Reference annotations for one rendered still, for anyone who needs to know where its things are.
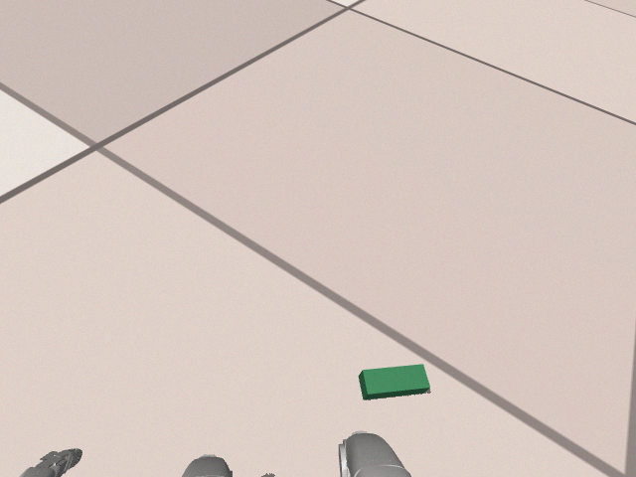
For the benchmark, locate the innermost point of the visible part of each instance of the left robot hand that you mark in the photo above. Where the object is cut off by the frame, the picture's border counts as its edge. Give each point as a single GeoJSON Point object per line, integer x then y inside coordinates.
{"type": "Point", "coordinates": [55, 464]}

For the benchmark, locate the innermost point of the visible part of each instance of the carton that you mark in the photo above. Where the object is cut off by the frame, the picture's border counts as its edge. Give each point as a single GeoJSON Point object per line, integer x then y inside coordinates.
{"type": "Point", "coordinates": [393, 382]}

